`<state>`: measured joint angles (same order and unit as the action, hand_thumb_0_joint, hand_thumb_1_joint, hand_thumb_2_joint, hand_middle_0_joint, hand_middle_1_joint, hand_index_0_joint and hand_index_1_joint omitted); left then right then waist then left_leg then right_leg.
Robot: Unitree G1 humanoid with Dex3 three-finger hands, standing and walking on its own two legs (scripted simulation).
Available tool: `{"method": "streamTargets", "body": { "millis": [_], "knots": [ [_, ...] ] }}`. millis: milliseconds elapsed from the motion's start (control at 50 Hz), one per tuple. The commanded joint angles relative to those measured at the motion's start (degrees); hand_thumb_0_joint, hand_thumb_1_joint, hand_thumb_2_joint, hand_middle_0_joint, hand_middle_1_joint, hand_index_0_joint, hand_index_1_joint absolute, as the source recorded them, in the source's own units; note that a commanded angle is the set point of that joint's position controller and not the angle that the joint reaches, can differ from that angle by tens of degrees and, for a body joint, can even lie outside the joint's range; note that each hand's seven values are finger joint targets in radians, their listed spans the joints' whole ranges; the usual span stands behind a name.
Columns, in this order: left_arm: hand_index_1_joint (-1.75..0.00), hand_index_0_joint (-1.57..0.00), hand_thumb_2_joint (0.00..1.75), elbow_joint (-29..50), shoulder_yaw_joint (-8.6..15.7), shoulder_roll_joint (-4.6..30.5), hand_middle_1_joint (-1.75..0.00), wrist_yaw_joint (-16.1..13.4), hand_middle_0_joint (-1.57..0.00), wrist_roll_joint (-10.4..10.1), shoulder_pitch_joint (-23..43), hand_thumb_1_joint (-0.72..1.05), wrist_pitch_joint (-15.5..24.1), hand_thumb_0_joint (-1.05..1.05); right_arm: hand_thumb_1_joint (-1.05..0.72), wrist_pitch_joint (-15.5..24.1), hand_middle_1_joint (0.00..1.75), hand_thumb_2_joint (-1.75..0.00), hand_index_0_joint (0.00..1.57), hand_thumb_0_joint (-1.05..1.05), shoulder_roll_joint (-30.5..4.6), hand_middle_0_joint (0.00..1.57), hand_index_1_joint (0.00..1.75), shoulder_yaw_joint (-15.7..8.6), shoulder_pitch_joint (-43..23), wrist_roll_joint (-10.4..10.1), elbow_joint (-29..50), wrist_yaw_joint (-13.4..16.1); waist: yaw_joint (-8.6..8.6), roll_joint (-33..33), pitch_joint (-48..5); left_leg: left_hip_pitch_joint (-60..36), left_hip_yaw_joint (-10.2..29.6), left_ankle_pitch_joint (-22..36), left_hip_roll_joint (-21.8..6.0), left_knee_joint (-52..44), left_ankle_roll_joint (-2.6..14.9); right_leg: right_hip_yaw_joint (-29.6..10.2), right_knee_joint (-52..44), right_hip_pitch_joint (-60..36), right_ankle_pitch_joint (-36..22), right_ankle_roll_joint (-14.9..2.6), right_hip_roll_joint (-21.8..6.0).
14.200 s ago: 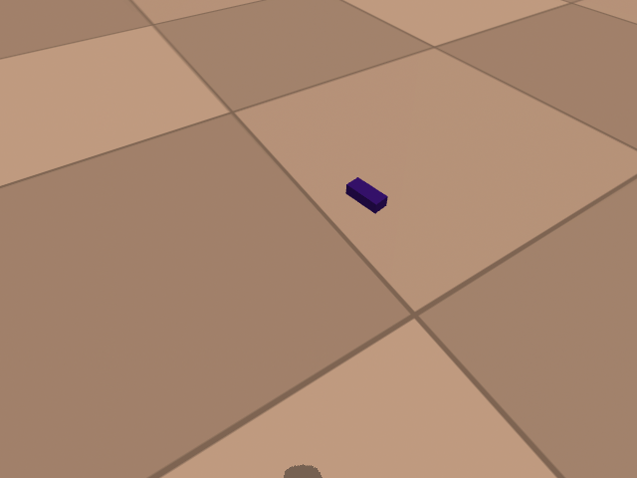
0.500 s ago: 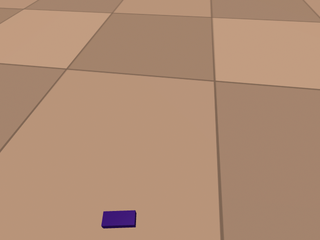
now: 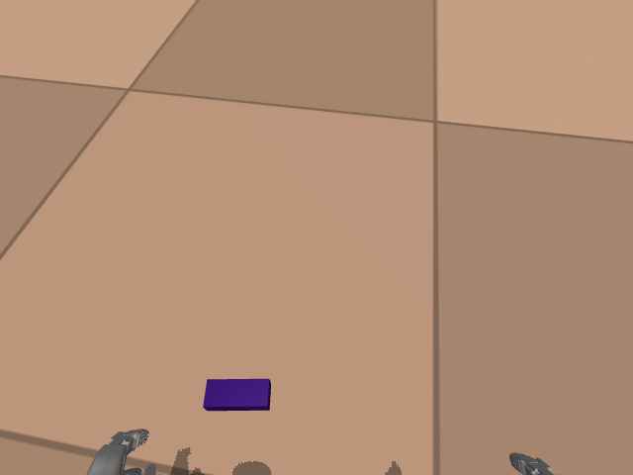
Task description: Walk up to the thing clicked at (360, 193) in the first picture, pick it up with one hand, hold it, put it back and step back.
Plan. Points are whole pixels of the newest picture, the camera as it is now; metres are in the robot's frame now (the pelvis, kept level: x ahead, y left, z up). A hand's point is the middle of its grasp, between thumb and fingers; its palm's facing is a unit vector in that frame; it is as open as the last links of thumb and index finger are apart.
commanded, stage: rise first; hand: left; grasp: from above
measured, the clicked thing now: (238, 394) +0.39 +0.25 -0.75
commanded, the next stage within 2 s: none
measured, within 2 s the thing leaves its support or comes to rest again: neither
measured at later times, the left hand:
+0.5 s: hand out of the picture +0.13 +0.27 -0.24, palm faces -0.24 -0.84 -0.49, open 14.0 cm
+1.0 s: hand (188, 440) +0.23 +0.30 -0.46, palm faces -0.49 -0.38 -0.79, open 14.0 cm
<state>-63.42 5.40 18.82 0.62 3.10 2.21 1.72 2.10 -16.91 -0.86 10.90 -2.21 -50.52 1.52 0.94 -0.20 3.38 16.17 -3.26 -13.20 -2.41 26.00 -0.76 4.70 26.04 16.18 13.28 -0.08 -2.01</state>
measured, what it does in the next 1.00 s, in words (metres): lowers itself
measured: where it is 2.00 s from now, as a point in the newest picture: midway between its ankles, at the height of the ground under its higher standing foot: outside the picture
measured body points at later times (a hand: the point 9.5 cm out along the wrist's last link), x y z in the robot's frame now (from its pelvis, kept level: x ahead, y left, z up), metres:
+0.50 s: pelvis -0.02 +0.02 -0.09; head +0.09 +0.03 +0.35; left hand +0.14 +0.31 -0.21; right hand +0.15 -0.24 -0.19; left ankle +0.00 +0.13 -0.74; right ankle +0.00 -0.12 -0.74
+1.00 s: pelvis -0.08 +0.01 -0.30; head +0.12 +0.02 +0.10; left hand +0.26 +0.31 -0.41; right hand +0.08 -0.26 -0.44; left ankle +0.00 +0.13 -0.74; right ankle +0.00 -0.12 -0.74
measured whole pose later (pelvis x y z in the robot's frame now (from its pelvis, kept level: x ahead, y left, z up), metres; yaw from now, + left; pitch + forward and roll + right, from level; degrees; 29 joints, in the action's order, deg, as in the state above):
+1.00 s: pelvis -0.08 +0.01 -0.30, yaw -1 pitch +34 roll -3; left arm -51.2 6.5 28.5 -8.7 47.8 21.8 10.4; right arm 6.6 -15.6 -4.6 3.8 0.7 -39.7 -3.5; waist 1.2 0.8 -9.0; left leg 108.3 1.8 -38.5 -3.7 112.3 0.6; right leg 4.2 110.3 106.3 38.1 -1.0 -4.8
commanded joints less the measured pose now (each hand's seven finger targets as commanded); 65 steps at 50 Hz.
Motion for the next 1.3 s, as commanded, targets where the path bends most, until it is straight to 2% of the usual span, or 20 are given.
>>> {"method": "streamTargets", "body": {
  "millis": [0,100,180,360,420,560,580,620,640,680,760,860,920,940,1020,1040,1060,1080,1200,1280],
  "knots": [
    [-1.02,-0.03,1.03,4.8,5.8,12.8,-1.05,1.0,-0.01,5.0,-3.7,0.12,1.0,0.0,-0.93,1.6,0.3,-0.91,0.2,0.0,-8.0,0.2,0.3,-4.3,5.4,1.0,9.8,0.3,-2.31,1.2,-17.5,2.8,0.4,11.1,3.5,6.0,1.18,-2.7,5.3,-0.8,-11.3,-1.21,1.1],
    [-1.06,-0.06,1.01,12.8,5.0,10.9,-1.07,-0.9,-0.05,7.3,-4.8,-0.27,-2.8,0.0,-0.92,1.2,0.3,-0.9,0.2,0.0,-6.9,0.2,0.3,-4.6,3.6,0.4,15.1,0.0,-1.07,0.6,-16.8,5.8,1.4,11.8,3.1,9.0,0.99,-1.8,8.1,4.4,-10.5,-1.08,1.8],
    [-1.06,-0.08,0.99,16.5,4.5,8.7,-1.07,-1.8,-0.08,8.6,-4.6,-0.53,-3.6,0.0,-0.89,2.0,0.3,-0.9,0.2,0.0,-6.2,0.2,0.3,-4.6,2.9,1.0,18.0,-0.4,-0.01,-1.1,-15.9,13.1,1.3,4.2,2.8,15.6,1.23,-1.9,13.4,11.6,-3.0,-0.9,1.6],
    [-1.07,-0.05,1.02,32.6,5.7,9.6,-1.06,-2.6,-0.07,14.0,-11.0,-0.57,-3.1,0.0,-0.87,4.3,0.3,-0.89,0.2,0.0,-5.7,0.2,0.3,-5.3,1.9,1.5,22.2,-0.3,-0.68,4.2,-23.3,21.6,4.1,1.3,1.2,26.7,0.51,-1.8,27.9,26.6,1.9,-1.4,1.8],
    [-1.08,-0.06,1.0,34.8,5.1,10.8,-1.07,-3.1,-0.07,16.9,-5.9,-0.58,-3.5,0.0,-0.88,5.1,0.3,-0.9,0.2,0.0,-5.8,0.2,0.3,-5.2,1.3,1.6,22.5,-0.1,1.33,4.5,-22.7,26.8,4.6,-2.5,1.1,31.2,0.82,-2.1,31.6,32.7,4.3,-1.26,1.7],
    [-1.07,-0.06,1.0,29.2,2.4,10.8,-1.06,-4.7,-0.06,25.9,1.9,-0.55,1.8,0.0,-0.86,7.9,0.3,-0.89,0.2,0.0,-7.2,0.2,0.3,-5.3,-0.8,1.7,22.0,-1.2,1.87,4.7,-28.9,40.6,5.7,-7.0,1.5,45.2,0.73,-2.3,46.9,50.0,9.0,-1.33,1.1],
    [-1.07,-0.06,1.0,29.1,3.8,12.8,-1.07,-5.3,-0.07,27.2,2.6,-0.57,3.0,0.0,-0.87,8.2,0.3,-0.89,0.2,0.0,-7.5,0.2,0.3,-5.4,-1.0,1.7,21.8,-1.3,1.06,5.1,-30.4,42.5,5.9,-7.5,1.5,47.0,0.59,-2.3,49.0,51.8,9.4,-1.26,0.9],
    [-1.07,-0.06,1.01,28.2,1.5,11.2,-1.06,-6.1,-0.07,29.4,2.9,-0.56,4.5,0.0,-0.86,8.6,0.3,-0.89,0.2,0.0,-7.8,0.2,0.3,-5.8,-1.3,1.7,21.2,-1.9,1.29,5.6,-34.0,44.2,6.6,-6.5,1.4,50.5,0.49,-2.0,53.1,56.1,8.8,-1.4,0.9],
    [-1.07,-0.07,1.01,28.9,3.5,14.2,-1.06,-6.9,-0.07,30.8,4.0,-0.57,5.0,0.0,-0.88,8.6,0.3,-0.9,0.2,0.0,-8.3,0.2,0.3,-5.8,-1.4,1.5,20.8,-2.0,0.61,6.5,-36.2,44.5,6.8,-4.7,1.4,52.2,0.46,-2.0,55.0,57.7,8.0,-1.52,0.8],
    [-1.07,-0.07,1.0,28.4,2.5,14.7,-1.07,-8.1,-0.07,33.1,6.4,-0.56,5.5,0.0,-0.88,8.6,0.3,-0.9,0.2,0.0,-8.6,0.2,0.3,-6.3,-1.8,1.6,20.3,-2.4,0.84,7.5,-38.7,47.2,6.9,-3.4,1.5,55.8,0.39,-1.9,58.7,61.3,7.0,-1.7,0.6],
    [-1.06,-0.07,1.01,26.6,5.9,20.1,-1.05,-10.3,-0.08,37.4,11.6,-0.58,6.2,0.0,-0.9,8.0,0.3,-0.9,0.2,0.0,-9.3,0.2,0.3,-7.0,-2.0,1.7,18.7,-3.1,-0.67,6.9,-43.9,53.2,6.4,-3.2,1.9,62.3,0.92,-2.1,64.1,65.3,7.1,-1.85,0.8],
    [-1.04,-0.08,1.01,21.9,5.2,22.1,-1.04,-10.7,-0.08,42.1,21.2,-0.55,8.1,0.0,-0.89,7.1,0.3,-0.9,0.2,0.0,-9.0,0.2,0.3,-7.3,-0.6,2.4,16.7,-4.1,-0.06,3.9,-47.6,63.8,4.3,-6.9,2.4,71.2,2.06,-2.7,68.1,67.5,8.9,-1.43,0.8],
    [-1.0,-0.09,0.98,16.4,5.4,23.5,-1.0,-10.8,-0.09,44.5,23.0,-0.47,9.6,0.0,-0.86,6.4,0.3,-0.89,0.2,0.0,-8.8,0.2,0.3,-7.6,0.8,3.0,14.7,-4.4,0.26,0.3,-46.2,71.1,3.6,-12.5,2.6,74.7,2.53,-2.7,69.4,68.7,12.9,-1.13,0.9],
    [-1.01,-0.08,1.0,18.9,5.3,24.8,-1.01,-11.1,-0.08,45.5,28.1,-0.48,10.7,0.0,-0.85,6.3,0.3,-0.89,0.2,0.0,-9.0,0.2,0.3,-7.7,0.4,3.2,15.1,-4.5,0.53,1.7,-47.2,71.8,3.7,-14.7,2.6,75.3,2.39,-2.7,70.2,70.5,14.8,-1.24,0.8],
    [-1.03,-0.07,1.01,15.9,6.0,28.5,-1.03,-12.2,-0.07,48.9,32.5,-0.5,12.8,0.0,-0.86,5.3,0.3,-0.89,0.2,0.0,-8.7,0.2,0.3,-7.3,2.0,3.9,12.8,-4.8,0.6,2.8,-48.9,75.1,3.3,-17.6,2.5,78.9,2.57,-2.4,72.8,72.9,18.1,-1.21,1.1],
    [-1.03,-0.07,1.01,20.6,6.3,30.1,-1.04,-12.8,-0.06,49.4,37.6,-0.51,13.8,0.0,-0.86,5.1,0.3,-0.89,0.2,0.0,-9.4,0.2,0.3,-7.9,0.8,4.0,14.5,-4.7,0.57,3.8,-51.0,75.1,3.2,-17.9,2.4,79.7,2.55,-2.5,73.2,73.5,18.7,-1.31,1.3],
    [-1.04,-0.06,1.02,13.2,6.4,30.6,-1.04,-13.2,-0.05,50.3,34.9,-0.52,13.6,0.0,-0.86,4.6,0.3,-0.89,0.2,0.0,-9.1,0.2,0.3,-7.3,1.7,4.3,12.4,-4.8,1.15,2.8,-47.5,77.4,3.4,-20.8,2.4,80.3,2.73,-2.5,73.3,75.5,22.2,-1.28,1.4],
    [-1.04,-0.06,1.03,13.5,6.1,30.0,-1.04,-13.8,-0.05,50.8,35.7,-0.53,14.0,0.0,-0.87,4.2,0.3,-0.9,0.2,0.0,-9.3,0.2,0.3,-7.5,2.1,4.4,12.3,-4.9,1.21,2.7,-46.9,78.5,3.5,-21.5,2.5,80.5,2.73,-2.2,73.8,76.2,22.8,-1.36,1.5],
    [-1.01,-0.05,1.05,12.6,5.8,33.1,-1.01,-16.2,-0.05,55.3,43.1,-0.55,15.6,0.0,-0.88,2.5,0.3,-0.9,0.2,0.0,-10.5,0.2,0.3,-7.2,2.5,5.4,11.0,-5.4,1.97,9.8,-46.6,76.3,6.1,-23.9,1.9,81.2,2.17,0.4,80.1,85.0,22.9,-2.05,1.5],
    [-0.99,-0.04,1.05,6.4,4.5,32.0,-0.98,-18.0,-0.05,58.2,43.0,-0.57,15.8,0.0,-0.9,2.0,0.3,-0.9,0.2,0.0,-10.4,0.2,0.3,-6.3,2.8,6.1,10.1,-5.9,3.18,9.8,-44.5,77.3,7.0,-23.0,1.8,83.0,2.09,1.3,82.6,89.0,21.2,-2.08,1.3]
  ]
}}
